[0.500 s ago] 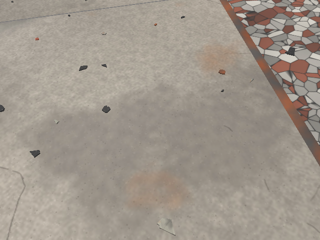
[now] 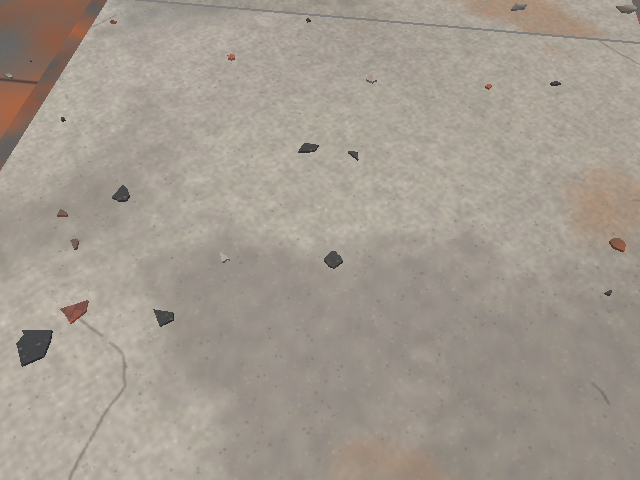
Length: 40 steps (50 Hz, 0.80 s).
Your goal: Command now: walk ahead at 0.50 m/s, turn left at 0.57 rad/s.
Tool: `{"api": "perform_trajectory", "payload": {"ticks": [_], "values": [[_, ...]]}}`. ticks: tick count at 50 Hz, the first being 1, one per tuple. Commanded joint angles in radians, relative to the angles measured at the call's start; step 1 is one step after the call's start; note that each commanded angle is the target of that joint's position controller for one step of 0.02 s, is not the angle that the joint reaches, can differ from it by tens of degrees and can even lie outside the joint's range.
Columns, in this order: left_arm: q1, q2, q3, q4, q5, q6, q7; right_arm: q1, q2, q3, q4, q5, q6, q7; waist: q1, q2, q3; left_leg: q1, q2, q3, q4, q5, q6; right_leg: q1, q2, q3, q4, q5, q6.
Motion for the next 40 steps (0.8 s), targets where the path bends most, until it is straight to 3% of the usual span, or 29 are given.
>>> {"api": "perform_trajectory", "payload": {"ticks": [1, 2, 5, 8, 11, 13, 16, 18, 19, 20, 21, 22, 23, 24, 25, 26, 28, 30, 32, 33, 37, 40], "values": [[-0.077, 0.129, 0.026, -0.111, 0.016, -0.059, 0.001, 0.098, -0.111, -0.029, -0.04, -0.005, -0.029, -0.009, -0.032, -0.004, -0.144, 0.434, 0.281, -0.475, -0.336, 0.105, 0.203, -0.438, -0.067, 0.112, 0.004, 0.094, -0.019], [-0.056, 0.133, 0.031, -0.105, 0.023, -0.046, -0.001, 0.07, -0.1, -0.022, -0.056, -0.016, -0.03, -0.014, -0.005, 0.019, -0.129, 0.357, 0.257, -0.436, -0.356, 0.168, 0.196, -0.375, -0.081, 0.116, -0.032, 0.125, -0.01], [-0.068, 0.099, 0.026, -0.117, 0.041, -0.016, 0.002, 0.087, -0.134, -0.029, -0.056, -0.01, -0.033, -0.033, 0.01, 0.018, -0.104, 0.247, 0.226, -0.359, -0.39, 0.287, 0.2, -0.339, -0.07, 0.087, -0.171, 0.195, 0.043], [-0.185, 0.067, 0.012, -0.155, 0.041, -0.012, 0.002, 0.127, -0.158, -0.036, -0.047, -0.006, -0.027, -0.051, -0.027, 0.041, -0.07, 0.192, 0.171, -0.291, -0.389, 0.253, 0.158, -0.329, -0.034, 0.073, -0.407, 0.389, 0.072], [-0.279, 0.053, 0.002, -0.185, 0.029, -0.02, -0.011, 0.169, -0.161, -0.038, -0.035, -0.003, -0.018, -0.056, -0.071, 0.073, -0.061, 0.159, 0.147, -0.285, -0.375, 0.145, 0.114, -0.248, 0.016, 0.062, -0.594, 0.549, 0.071], [-0.311, 0.07, 0.005, -0.204, 0.02, -0.026, -0.018, 0.198, -0.158, -0.038, -0.021, 0.003, -0.014, -0.056, -0.082, 0.084, -0.06, 0.191, 0.168, -0.329, -0.344, 0.102, 0.105, -0.231, 0.027, 0.082, -0.646, 0.561, 0.061], [-0.296, 0.112, 0.018, -0.208, 0.017, -0.04, -0.028, 0.21, -0.147, -0.037, -0.015, 0.003, -0.006, -0.063, -0.063, 0.108, -0.068, 0.285, 0.207, -0.417, -0.251, 0.089, 0.089, -0.21, 0.029, 0.112, -0.701, 0.471, 0.031], [-0.199, 0.134, 0.031, -0.183, 0.018, -0.051, -0.028, 0.188, -0.138, -0.035, -0.023, -0.001, 0.001, -0.065, -0.007, 0.136, -0.095, 0.295, 0.197, -0.444, -0.165, 0.148, 0.066, -0.09, 0.039, 0.089, -0.737, 0.406, -0.006], [-0.091, 0.166, 0.047, -0.159, 0.029, -0.057, -0.022, 0.183, -0.102, -0.021, -0.033, -0.005, 0.0, -0.062, 0.046, 0.119, -0.172, 0.26, 0.142, -0.409, -0.029, 0.187, 0.035, 0.085, 0.006, 0.104, -0.746, 0.402, -0.041], [0.064, 0.22, 0.06, -0.145, 0.042, -0.057, -0.014, 0.199, -0.046, 0.002, -0.053, -0.023, -0.001, -0.059, 0.1, 0.0, -0.322, 0.129, 0.071, -0.318, 0.257, 0.021, -0.005, 0.35, -0.166, 0.275, -0.726, 0.33, -0.098], [0.132, 0.282, 0.076, -0.107, 0.046, -0.041, -0.021, 0.341, -0.002, 0.014, -0.081, 0.016, -0.01, -0.058, 0.025, -0.37, -0.416, -0.236, -0.048, -0.214, 0.565, -0.417, -0.067, 0.628, -0.369, 0.763, -0.846, 0.066, -0.253], [0.095, 0.179, 0.052, -0.13, 0.023, -0.037, -0.026, 0.323, -0.114, -0.003, -0.053, 0.025, -0.009, -0.062, 0.049, -0.239, -0.334, -0.348, 0.038, -0.248, 0.689, -0.38, -0.076, 0.579, -0.364, 0.804, -0.894, -0.146, -0.226], [0.049, 0.123, 0.037, -0.142, 0.021, -0.03, -0.021, 0.215, -0.163, -0.018, -0.067, 0.017, -0.004, -0.061, 0.073, -0.148, -0.214, -0.372, 0.071, -0.221, 0.709, -0.286, -0.079, 0.458, -0.325, 0.636, -0.906, -0.102, -0.184], [0.012, 0.109, 0.028, -0.138, 0.034, -0.026, -0.024, 0.168, -0.145, -0.014, -0.071, 0.003, -0.002, -0.064, 0.059, -0.071, -0.15, -0.324, 0.099, -0.195, 0.681, -0.213, -0.081, 0.33, -0.274, 0.522, -0.921, 0.034, -0.168], [-0.003, 0.092, 0.022, -0.124, 0.04, -0.022, -0.027, 0.132, -0.122, -0.013, -0.081, -0.011, -0.007, -0.061, 0.045, -0.061, -0.097, -0.3, 0.118, -0.197, 0.631, -0.172, -0.079, 0.235, -0.236, 0.447, -0.94, 0.144, -0.178], [-0.009, 0.083, 0.015, -0.114, 0.047, -0.024, -0.027, 0.136, -0.098, -0.011, -0.086, -0.007, -0.009, -0.055, 0.019, -0.088, -0.085, -0.252, 0.136, -0.193, 0.595, -0.15, -0.075, 0.177, -0.205, 0.389, -0.958, 0.216, -0.182], [-0.004, 0.078, 0.012, -0.098, 0.031, -0.028, -0.029, 0.145, -0.065, -0.002, -0.087, -0.007, -0.012, -0.049, -0.004, -0.109, -0.085, -0.223, 0.153, -0.147, 0.506, -0.148, -0.08, 0.145, -0.176, 0.33, -0.991, 0.302, -0.212], [0.0, 0.109, 0.018, -0.09, 0.018, -0.028, -0.026, 0.081, -0.047, 0.008, -0.11, -0.022, -0.018, -0.049, 0.0, -0.092, -0.06, -0.233, 0.159, -0.112, 0.372, -0.121, -0.102, 0.127, -0.179, 0.295, -1.01, 0.471, -0.242], [0.0, 0.14, 0.027, -0.082, 0.017, -0.016, -0.017, 0.028, -0.02, 0.022, -0.122, -0.033, -0.03, -0.046, 0.005, -0.077, -0.072, -0.161, 0.139, -0.086, 0.211, -0.044, -0.126, 0.104, -0.152, 0.211, -0.979, 0.734, -0.232], [0.011, 0.156, 0.032, -0.076, 0.015, -0.008, -0.013, 0.008, -0.014, 0.026, -0.123, -0.03, -0.034, -0.043, 0.012, -0.083, -0.088, -0.108, 0.118, -0.073, 0.139, 0.019, -0.134, 0.092, -0.133, 0.173, -0.961, 0.802, -0.216], [0.081, 0.173, 0.038, -0.045, -0.002, 0.025, -0.001, -0.078, -0.048, 0.018, -0.138, -0.02, -0.036, -0.036, 0.036, -0.109, -0.115, -0.012, 0.054, -0.08, -0.026, 0.165, -0.137, 0.12, -0.119, 0.18, -0.88, 0.79, -0.173], [0.042, 0.163, 0.037, -0.06, -0.01, 0.039, 0.012, -0.006, -0.095, -0.005, -0.117, -0.03, -0.041, -0.04, -0.028, -0.107, -0.149, 0.171, 0.057, -0.096, -0.176, 0.273, -0.091, 0.086, -0.096, 0.227, -0.755, 0.658, -0.111]]}}
Keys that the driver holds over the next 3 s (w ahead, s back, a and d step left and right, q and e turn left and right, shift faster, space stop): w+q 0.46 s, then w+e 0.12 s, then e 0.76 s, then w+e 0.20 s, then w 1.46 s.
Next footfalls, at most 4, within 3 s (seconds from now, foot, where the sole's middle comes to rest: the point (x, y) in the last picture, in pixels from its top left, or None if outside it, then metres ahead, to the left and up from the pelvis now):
0.38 right None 0.42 -0.12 -0.76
0.82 left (250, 418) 0.56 0.17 -0.76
1.24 right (376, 427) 0.54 -0.09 -0.76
1.72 left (277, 370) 0.67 0.12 -0.76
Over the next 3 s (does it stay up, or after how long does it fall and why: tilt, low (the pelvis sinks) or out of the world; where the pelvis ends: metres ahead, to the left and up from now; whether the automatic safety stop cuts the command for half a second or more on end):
stays up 1.22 -0.15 0.03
